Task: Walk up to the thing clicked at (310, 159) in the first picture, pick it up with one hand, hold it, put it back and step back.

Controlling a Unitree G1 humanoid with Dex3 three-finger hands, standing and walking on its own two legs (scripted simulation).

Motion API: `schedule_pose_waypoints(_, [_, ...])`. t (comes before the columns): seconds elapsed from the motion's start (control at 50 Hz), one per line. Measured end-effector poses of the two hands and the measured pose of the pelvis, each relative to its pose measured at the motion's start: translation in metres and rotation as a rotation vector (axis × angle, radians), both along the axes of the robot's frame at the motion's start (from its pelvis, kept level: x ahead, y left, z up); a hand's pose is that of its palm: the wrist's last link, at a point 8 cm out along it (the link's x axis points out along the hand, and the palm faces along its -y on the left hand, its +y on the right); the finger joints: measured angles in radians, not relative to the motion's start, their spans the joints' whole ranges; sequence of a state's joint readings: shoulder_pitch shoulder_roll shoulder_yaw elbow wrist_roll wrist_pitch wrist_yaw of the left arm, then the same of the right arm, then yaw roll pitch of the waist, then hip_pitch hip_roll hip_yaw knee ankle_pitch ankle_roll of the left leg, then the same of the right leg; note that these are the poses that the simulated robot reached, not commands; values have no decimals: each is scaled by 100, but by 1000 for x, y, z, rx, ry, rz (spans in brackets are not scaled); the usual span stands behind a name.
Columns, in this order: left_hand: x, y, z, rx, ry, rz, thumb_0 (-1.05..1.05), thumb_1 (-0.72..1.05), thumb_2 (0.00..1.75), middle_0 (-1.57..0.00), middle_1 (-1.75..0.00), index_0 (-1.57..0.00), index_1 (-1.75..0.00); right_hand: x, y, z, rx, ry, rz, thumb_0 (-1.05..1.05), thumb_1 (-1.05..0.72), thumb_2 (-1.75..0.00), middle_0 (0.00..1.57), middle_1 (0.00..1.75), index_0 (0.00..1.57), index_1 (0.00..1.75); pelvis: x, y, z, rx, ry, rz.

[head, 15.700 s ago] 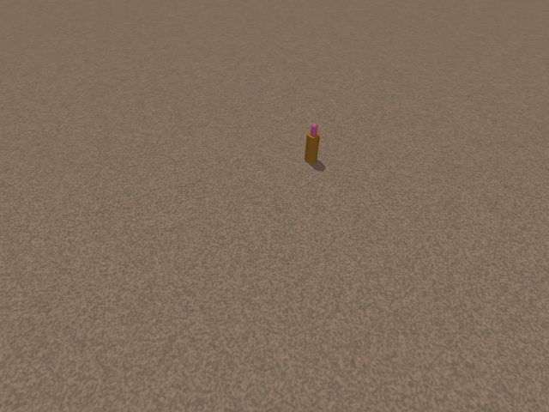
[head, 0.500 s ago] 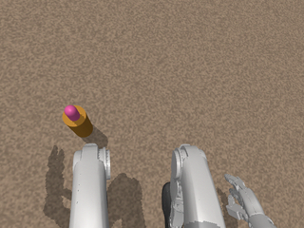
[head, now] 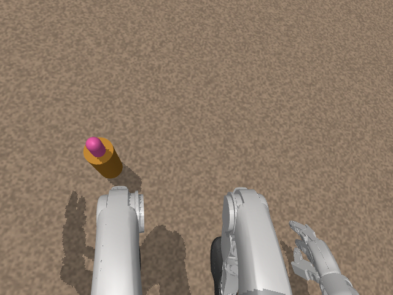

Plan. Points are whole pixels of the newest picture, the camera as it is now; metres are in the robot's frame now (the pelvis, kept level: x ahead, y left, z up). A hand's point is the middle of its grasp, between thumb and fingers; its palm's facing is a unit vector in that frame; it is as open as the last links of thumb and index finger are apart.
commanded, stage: go down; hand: left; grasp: from the side
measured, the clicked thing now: (103, 156) +0.43 +0.23 -0.26
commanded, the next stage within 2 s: approach in 1.80 s
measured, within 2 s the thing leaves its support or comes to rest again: neither
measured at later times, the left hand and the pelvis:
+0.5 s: hand out of the picture +0.35 +0.41 +0.04, palm faces +0.11 -0.99 -0.08, open 17.6 cm; pelvis +0.00 +0.00 +0.00, yaw +0 degrees
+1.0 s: hand out of the picture +0.36 +0.41 +0.04, palm faces +0.10 -0.99 -0.08, open 17.6 cm; pelvis +0.00 +0.00 +0.00, yaw +0 degrees
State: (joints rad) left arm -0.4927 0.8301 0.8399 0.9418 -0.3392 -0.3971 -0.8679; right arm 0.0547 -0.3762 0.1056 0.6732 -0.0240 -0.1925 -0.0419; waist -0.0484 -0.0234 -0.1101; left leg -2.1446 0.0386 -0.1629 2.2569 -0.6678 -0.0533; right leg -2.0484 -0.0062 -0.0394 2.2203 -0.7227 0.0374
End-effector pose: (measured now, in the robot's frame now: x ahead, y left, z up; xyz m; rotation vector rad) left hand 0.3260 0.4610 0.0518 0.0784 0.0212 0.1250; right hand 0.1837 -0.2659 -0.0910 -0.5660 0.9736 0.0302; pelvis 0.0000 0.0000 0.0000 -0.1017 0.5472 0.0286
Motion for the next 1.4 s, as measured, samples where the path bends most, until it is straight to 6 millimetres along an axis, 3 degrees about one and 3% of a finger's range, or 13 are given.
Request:
schedule_pose_waypoints(0.46, [2,1,-2,-1,1,-12,-2,-61,3,-7,-10,-9,-9,-1,4,6,-5,-7,-9,1,-90,-90,21,30,20,30,0,4,2,-8,2,1])
schedule_pose_waypoints(1.4, [2,-3,-3,1,-1,-19,-2,-61,4,-7,-13,-9,-11,-1,0,-1,-2,-4,-1,1,-88,-89,21,30,20,30,-1,1,-2,-2,-6,-1])
